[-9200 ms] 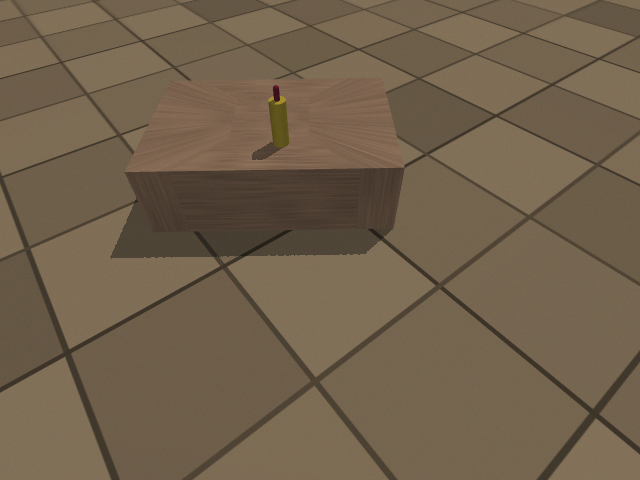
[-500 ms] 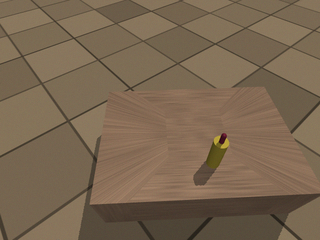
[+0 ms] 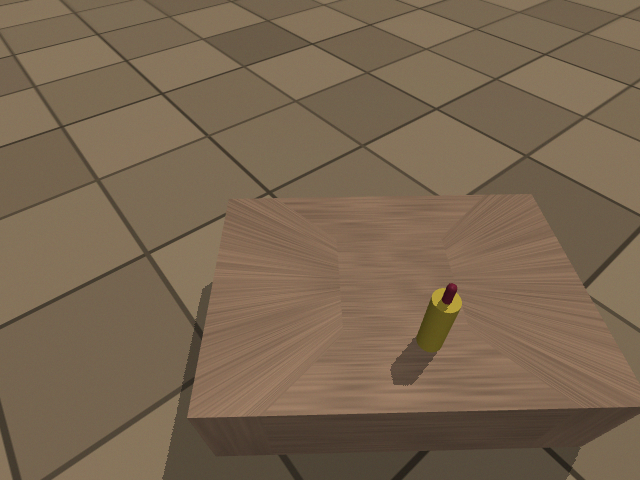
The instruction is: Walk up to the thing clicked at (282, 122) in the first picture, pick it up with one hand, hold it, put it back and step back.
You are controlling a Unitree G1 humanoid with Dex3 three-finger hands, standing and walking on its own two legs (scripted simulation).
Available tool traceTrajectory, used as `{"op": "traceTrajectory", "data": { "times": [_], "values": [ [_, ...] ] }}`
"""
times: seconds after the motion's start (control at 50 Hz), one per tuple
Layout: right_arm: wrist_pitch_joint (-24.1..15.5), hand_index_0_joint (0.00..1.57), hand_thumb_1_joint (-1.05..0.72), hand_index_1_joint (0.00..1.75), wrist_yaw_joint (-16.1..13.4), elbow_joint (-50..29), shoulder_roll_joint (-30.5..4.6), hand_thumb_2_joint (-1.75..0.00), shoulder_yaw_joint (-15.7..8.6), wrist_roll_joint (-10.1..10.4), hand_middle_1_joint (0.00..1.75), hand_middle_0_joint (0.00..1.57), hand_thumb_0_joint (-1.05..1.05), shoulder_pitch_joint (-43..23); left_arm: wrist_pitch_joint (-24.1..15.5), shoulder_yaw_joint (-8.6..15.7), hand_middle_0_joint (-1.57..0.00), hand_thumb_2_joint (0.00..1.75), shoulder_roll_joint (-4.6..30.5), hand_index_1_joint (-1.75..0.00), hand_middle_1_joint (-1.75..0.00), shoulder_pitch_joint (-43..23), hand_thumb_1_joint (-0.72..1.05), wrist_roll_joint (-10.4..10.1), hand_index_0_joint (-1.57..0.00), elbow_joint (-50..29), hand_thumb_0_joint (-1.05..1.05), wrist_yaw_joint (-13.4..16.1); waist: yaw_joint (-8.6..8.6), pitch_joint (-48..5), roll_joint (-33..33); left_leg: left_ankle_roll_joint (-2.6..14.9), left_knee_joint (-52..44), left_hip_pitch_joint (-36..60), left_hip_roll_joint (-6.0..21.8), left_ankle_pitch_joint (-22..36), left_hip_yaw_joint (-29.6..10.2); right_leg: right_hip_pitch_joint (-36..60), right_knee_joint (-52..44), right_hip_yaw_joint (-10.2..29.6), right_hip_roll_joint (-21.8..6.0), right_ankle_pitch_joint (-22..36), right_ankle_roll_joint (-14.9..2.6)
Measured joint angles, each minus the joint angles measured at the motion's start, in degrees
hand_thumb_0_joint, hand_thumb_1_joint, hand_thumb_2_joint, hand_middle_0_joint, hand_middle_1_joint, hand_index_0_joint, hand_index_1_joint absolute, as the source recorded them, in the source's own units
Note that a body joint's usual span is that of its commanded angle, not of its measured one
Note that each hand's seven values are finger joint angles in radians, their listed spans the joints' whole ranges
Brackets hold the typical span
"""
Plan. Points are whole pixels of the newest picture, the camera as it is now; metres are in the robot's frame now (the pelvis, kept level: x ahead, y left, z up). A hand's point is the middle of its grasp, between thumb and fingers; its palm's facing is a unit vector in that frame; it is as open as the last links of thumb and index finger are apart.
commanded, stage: walk up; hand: right
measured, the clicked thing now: (440, 315) +0.54 -0.27 -0.33
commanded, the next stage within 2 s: stand in 0.44 s
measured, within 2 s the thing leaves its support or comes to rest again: neither
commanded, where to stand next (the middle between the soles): +0.06 +0.00 m, yaw +0 degrees
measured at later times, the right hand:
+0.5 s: hand out of the picture +0.10 -0.25 -0.16, palm faces -0.04 +0.94 -0.33, open 7.4 cm
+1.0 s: hand out of the picture +0.10 -0.26 -0.16, palm faces -0.03 +0.94 -0.34, open 7.4 cm
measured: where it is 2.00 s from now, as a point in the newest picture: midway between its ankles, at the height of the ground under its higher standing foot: outside the picture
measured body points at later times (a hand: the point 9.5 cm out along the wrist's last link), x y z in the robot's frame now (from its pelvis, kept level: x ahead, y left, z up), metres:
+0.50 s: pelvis +0.01 +0.00 +0.00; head +0.02 +0.00 +0.45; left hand +0.09 +0.31 -0.13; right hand +0.10 -0.30 -0.13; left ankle +0.01 +0.14 -0.75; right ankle +0.02 -0.13 -0.75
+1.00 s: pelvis +0.03 +0.00 +0.00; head +0.04 -0.01 +0.45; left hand +0.10 +0.30 -0.13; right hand +0.10 -0.31 -0.13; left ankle +0.01 +0.14 -0.75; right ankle +0.02 -0.13 -0.75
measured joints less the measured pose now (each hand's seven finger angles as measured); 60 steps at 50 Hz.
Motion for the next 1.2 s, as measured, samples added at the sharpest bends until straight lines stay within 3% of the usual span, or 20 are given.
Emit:
{"op": "traceTrajectory", "data": {
  "times": [1.2],
  "values": [
    [0.45, 0.21, -0.90, 0.30, -0.26, 0.53, 0.11, -0.90, 0.45, -0.18, 0.30, 0.20, 0.00, 1.04, -0.73, -1.18, -0.20, 0.90, -0.04, -0.30, -0.30, 1.58, 0.90, 0.20, -0.21, 0.03, 0.00, 0.68, -0.69, -0.70, 0.59, -0.38, -3.16, 2.53, 0.24, -0.71, -0.18, 1.99, -1.74, -0.40, 0.09, -1.56, -0.30]
  ]
}}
